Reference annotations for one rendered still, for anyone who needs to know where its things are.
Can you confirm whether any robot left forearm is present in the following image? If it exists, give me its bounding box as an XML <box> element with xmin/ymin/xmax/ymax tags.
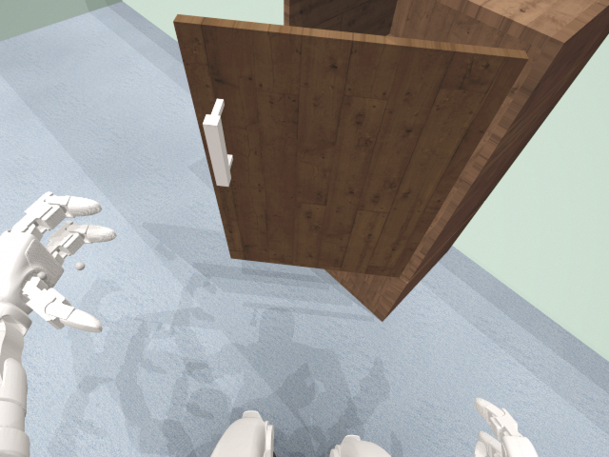
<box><xmin>0</xmin><ymin>301</ymin><xmax>32</xmax><ymax>457</ymax></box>

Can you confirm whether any left robot hand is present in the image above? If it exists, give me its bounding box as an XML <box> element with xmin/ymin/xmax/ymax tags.
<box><xmin>0</xmin><ymin>192</ymin><xmax>117</xmax><ymax>332</ymax></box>

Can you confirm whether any right robot hand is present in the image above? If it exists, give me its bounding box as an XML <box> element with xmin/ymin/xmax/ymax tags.
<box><xmin>474</xmin><ymin>398</ymin><xmax>539</xmax><ymax>457</ymax></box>

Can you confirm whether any right robot shin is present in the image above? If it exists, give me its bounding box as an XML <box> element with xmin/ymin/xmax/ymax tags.
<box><xmin>342</xmin><ymin>435</ymin><xmax>361</xmax><ymax>443</ymax></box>

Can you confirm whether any handle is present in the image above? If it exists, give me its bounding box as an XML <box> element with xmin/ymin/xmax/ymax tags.
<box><xmin>203</xmin><ymin>99</ymin><xmax>233</xmax><ymax>187</ymax></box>

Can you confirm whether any cupboard door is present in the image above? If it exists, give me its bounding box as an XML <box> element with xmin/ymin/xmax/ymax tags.
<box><xmin>173</xmin><ymin>14</ymin><xmax>528</xmax><ymax>278</ymax></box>

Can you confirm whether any left robot thigh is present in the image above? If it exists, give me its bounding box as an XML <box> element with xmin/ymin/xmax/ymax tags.
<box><xmin>210</xmin><ymin>418</ymin><xmax>274</xmax><ymax>457</ymax></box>

